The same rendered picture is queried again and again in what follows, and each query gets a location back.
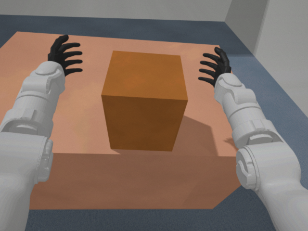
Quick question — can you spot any robot left upper arm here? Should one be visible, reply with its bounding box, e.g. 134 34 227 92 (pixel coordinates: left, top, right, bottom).
0 131 53 231

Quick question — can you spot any robot left hand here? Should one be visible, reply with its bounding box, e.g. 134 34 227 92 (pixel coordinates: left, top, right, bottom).
48 35 83 76

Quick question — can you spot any pedestal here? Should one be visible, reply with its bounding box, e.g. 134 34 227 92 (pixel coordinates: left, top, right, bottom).
0 31 241 210

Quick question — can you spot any robot right upper arm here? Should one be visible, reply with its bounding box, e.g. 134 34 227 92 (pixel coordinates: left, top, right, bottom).
236 141 308 231

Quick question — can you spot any robot left forearm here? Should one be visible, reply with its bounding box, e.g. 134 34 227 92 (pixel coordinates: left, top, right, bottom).
0 61 65 139

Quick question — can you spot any robot right forearm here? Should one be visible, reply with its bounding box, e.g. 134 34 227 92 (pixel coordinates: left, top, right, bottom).
214 73 301 180

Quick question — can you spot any robot right hand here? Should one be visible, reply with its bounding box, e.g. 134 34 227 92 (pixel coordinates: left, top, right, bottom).
198 47 231 87

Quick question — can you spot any carton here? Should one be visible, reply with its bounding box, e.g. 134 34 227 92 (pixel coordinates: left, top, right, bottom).
101 51 188 152

